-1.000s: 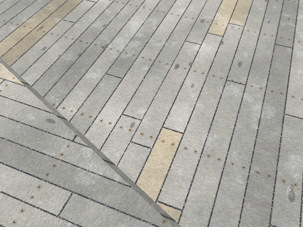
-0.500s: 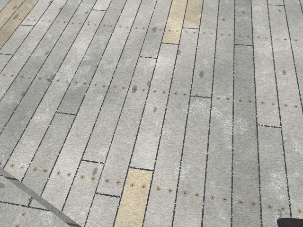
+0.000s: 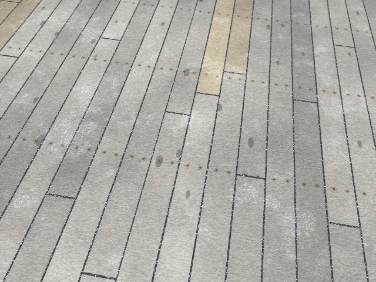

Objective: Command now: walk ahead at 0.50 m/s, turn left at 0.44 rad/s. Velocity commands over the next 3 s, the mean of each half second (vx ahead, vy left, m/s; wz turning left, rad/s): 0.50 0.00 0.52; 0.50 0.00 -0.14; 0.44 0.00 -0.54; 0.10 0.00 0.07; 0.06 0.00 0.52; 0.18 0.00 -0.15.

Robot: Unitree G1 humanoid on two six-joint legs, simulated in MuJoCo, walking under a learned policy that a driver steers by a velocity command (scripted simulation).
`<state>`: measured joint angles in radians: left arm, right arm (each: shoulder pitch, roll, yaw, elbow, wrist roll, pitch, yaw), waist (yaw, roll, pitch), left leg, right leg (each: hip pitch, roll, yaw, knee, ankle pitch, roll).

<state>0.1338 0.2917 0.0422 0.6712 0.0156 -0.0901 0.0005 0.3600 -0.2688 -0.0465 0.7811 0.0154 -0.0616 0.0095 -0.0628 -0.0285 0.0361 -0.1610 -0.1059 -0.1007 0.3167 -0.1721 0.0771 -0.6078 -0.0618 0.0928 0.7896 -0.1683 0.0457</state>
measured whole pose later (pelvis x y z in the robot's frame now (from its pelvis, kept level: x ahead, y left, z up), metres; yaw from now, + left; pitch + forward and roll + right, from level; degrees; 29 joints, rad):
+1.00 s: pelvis +0.51 +0.11 +0.00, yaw +10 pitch +0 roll +2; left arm 0.19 0.31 0.07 0.80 -0.02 -0.03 -0.01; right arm 0.32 -0.27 -0.07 0.81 -0.02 -0.09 0.00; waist -0.05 -0.04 0.03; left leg -0.05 -0.02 0.18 0.26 -0.21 0.03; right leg -0.67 -0.11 0.06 0.93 -0.08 0.02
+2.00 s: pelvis +0.91 +0.09 -0.01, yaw -3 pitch +1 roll -1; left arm 0.15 0.28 0.06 0.77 0.00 0.02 0.04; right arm 0.16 -0.29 -0.07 0.75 0.01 0.02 -0.01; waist -0.03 0.01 0.07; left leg -0.38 -0.09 -0.15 0.44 -0.07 0.03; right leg -0.37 0.03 0.11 0.68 -0.38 0.06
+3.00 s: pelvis +1.08 +0.15 -0.03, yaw +7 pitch +2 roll +0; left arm 0.12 0.29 0.06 0.68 0.00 -0.04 -0.04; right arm 0.23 -0.30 -0.06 0.74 -0.01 0.00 -0.04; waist -0.01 0.00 0.06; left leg -0.21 -0.02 0.07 0.96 -0.53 -0.01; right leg -0.49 0.05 -0.04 0.58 -0.14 -0.09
